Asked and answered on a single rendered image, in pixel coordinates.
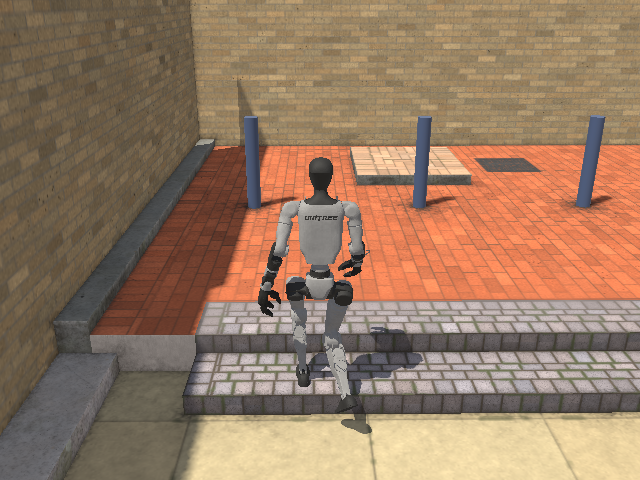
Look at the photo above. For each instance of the robot left forearm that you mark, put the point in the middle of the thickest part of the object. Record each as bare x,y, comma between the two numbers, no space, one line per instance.
271,271

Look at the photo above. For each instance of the left robot hand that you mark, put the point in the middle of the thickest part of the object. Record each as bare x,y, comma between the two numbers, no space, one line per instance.
264,303

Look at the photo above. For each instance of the robot right upper arm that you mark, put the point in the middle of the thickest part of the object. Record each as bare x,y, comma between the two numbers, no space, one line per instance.
351,211

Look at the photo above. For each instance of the right robot hand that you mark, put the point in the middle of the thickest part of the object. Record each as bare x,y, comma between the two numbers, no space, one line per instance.
348,264

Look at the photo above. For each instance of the humanoid robot head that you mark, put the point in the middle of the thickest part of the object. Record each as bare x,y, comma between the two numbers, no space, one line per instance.
320,173

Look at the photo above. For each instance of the robot right forearm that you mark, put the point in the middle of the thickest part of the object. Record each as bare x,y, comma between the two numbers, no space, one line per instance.
357,260

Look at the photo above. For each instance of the robot torso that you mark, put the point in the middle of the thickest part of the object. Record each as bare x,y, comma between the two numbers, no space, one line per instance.
320,237

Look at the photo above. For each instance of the robot left upper arm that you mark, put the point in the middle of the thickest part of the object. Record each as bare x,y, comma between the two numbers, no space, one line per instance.
289,210

